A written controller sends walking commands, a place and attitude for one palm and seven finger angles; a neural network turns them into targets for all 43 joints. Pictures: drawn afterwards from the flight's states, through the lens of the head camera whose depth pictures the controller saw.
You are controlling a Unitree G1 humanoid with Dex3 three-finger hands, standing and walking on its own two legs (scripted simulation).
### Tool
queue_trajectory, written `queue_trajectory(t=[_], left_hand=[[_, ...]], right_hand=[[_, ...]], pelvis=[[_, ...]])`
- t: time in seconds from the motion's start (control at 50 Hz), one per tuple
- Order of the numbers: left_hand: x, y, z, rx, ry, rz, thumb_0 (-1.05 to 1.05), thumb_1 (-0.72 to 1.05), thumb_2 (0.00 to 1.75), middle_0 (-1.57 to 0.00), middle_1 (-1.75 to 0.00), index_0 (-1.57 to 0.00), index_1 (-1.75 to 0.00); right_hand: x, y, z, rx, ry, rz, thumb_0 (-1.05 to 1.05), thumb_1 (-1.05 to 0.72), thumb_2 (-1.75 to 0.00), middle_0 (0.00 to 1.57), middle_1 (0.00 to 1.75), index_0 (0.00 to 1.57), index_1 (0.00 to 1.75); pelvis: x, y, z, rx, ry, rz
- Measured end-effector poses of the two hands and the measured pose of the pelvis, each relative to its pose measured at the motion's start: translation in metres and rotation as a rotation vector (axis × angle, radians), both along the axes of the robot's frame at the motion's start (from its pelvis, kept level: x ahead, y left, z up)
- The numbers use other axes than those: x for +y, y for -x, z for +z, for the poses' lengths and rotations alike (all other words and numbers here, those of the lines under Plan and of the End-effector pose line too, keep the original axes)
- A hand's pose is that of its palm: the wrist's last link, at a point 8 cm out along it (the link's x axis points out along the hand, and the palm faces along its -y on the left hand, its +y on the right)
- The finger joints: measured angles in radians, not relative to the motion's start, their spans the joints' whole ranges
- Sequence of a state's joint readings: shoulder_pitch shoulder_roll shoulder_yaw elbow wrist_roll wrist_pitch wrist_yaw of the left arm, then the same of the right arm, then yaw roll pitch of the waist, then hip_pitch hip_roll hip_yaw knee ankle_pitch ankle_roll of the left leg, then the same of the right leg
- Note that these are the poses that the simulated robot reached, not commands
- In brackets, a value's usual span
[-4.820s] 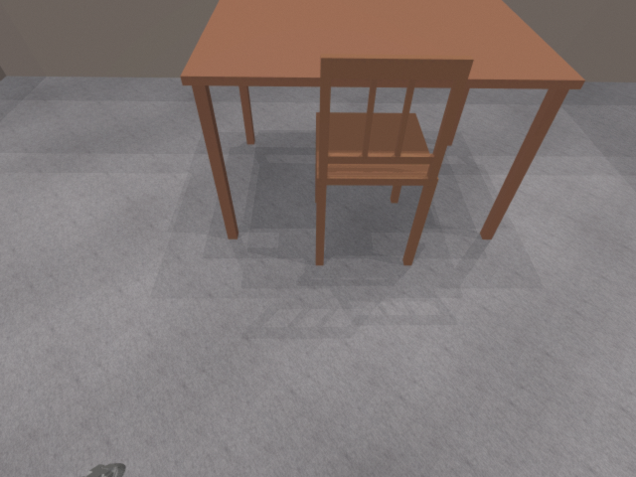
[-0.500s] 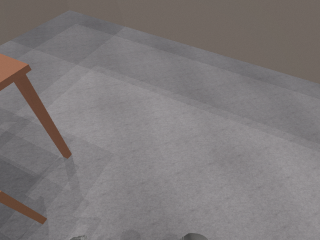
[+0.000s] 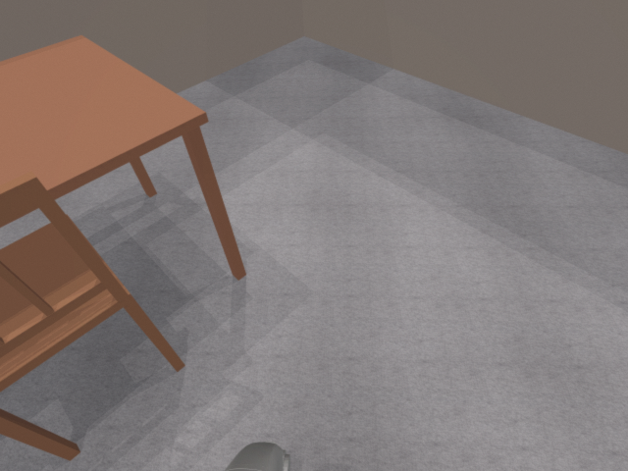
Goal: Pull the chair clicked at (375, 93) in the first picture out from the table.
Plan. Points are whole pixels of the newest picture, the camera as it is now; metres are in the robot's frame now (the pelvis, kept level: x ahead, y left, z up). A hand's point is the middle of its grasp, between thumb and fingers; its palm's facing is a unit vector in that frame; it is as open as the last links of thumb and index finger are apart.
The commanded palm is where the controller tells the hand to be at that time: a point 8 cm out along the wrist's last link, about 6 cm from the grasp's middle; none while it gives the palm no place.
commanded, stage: turn to face it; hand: left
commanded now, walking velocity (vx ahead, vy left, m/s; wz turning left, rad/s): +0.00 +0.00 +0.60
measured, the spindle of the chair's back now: out of the picture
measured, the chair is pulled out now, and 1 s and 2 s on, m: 0.00 0.00 0.00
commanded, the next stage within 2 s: take the last steps up to it in 1.22 s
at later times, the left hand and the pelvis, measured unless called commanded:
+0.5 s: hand out of the picture -0.03 +0.28 -0.16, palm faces +0.35 -0.89 -0.28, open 7.4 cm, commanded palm none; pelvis -0.02 +0.04 +0.00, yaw +17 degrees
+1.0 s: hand out of the picture -0.08 +0.21 -0.16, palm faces +0.57 -0.78 -0.25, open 7.4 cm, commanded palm none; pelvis -0.03 +0.01 +0.00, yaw +35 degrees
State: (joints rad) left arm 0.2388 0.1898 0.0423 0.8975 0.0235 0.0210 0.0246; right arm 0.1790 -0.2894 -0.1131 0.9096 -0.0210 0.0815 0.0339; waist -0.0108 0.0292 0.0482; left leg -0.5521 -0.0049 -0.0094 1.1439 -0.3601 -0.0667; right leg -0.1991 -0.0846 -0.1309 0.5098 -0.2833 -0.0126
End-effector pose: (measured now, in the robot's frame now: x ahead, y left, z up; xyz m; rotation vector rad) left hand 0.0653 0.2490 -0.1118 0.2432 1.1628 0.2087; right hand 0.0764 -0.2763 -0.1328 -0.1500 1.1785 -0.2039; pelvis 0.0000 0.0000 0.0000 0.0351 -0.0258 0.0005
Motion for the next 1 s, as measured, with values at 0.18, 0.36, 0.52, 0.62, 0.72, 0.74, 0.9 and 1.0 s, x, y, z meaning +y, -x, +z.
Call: queue_trajectory(t=[0.18, 0.36, 0.52, 0.62, 0.72, 0.74, 0.9, 1.0], left_hand=[[0.009, 0.076, -0.018, 0.083, 0.055, 0.159, 0.00, 0.90, 0.89, -0.20, -0.30, -0.21, -0.30], [0.057, 0.135, -0.040, 0.165, 0.060, 0.327, 0.01, 0.91, 0.89, -0.20, -0.30, -0.20, -0.30], [0.067, 0.110, -0.017, 0.039, 0.022, 0.353, 0.01, 0.91, 0.89, -0.20, -0.30, -0.20, -0.30], [0.055, 0.086, -0.006, -0.046, -0.011, 0.356, 0.01, 0.91, 0.89, -0.20, -0.30, -0.20, -0.30], [0.032, 0.083, 0.004, -0.116, -0.042, 0.381, 0.00, 0.91, 0.89, -0.20, -0.30, -0.20, -0.30], [0.028, 0.087, 0.006, -0.117, -0.040, 0.394, 0.00, 0.91, 0.89, -0.20, -0.30, -0.20, -0.30], [0.001, 0.132, 0.002, -0.060, 0.005, 0.509, 0.00, 0.91, 0.89, -0.20, -0.30, -0.21, -0.30], [-0.006, 0.182, -0.014, 0.013, 0.050, 0.601, 0.00, 0.90, 0.89, -0.20, -0.30, -0.21, -0.30]], right_hand=[[0.040, -0.053, 0.005, -0.006, 0.005, 0.199, 0.01, -0.91, -0.90, 0.20, 0.30, 0.20, 0.30], [0.101, -0.081, 0.014, -0.087, 0.032, 0.355, 0.01, -0.91, -0.90, 0.20, 0.30, 0.20, 0.30], [0.104, -0.063, 0.009, -0.004, 0.012, 0.384, 0.01, -0.90, -0.90, 0.20, 0.30, 0.21, 0.30], [0.086, -0.055, -0.008, 0.044, -0.010, 0.388, 0.01, -0.90, -0.90, 0.20, 0.30, 0.21, 0.30], [0.068, -0.058, -0.024, 0.091, -0.021, 0.418, 0.01, -0.90, -0.90, 0.20, 0.30, 0.21, 0.30], [0.067, -0.060, -0.023, 0.100, -0.020, 0.430, 0.01, -0.91, -0.90, 0.20, 0.30, 0.20, 0.30], [0.076, -0.079, -0.012, 0.121, -0.008, 0.537, 0.01, -0.91, -0.90, 0.20, 0.30, 0.20, 0.30], [0.108, -0.099, -0.005, 0.092, 0.018, 0.633, 0.01, -0.91, -0.90, 0.20, 0.30, 0.20, 0.30]], pelvis=[[0.012, 0.012, -0.003, 0.015, 0.002, 0.123], [0.038, 0.022, -0.012, 0.017, 0.043, 0.232], [0.036, 0.024, -0.002, 0.019, 0.049, 0.312], [0.021, 0.021, -0.007, 0.022, 0.034, 0.370], [0.005, 0.019, -0.011, 0.010, 0.022, 0.449], [0.004, 0.019, -0.009, 0.007, 0.017, 0.464], [0.001, 0.020, 0.000, 0.001, -0.001, 0.564], [0.010, 0.028, -0.003, 0.006, 0.010, 0.614]])
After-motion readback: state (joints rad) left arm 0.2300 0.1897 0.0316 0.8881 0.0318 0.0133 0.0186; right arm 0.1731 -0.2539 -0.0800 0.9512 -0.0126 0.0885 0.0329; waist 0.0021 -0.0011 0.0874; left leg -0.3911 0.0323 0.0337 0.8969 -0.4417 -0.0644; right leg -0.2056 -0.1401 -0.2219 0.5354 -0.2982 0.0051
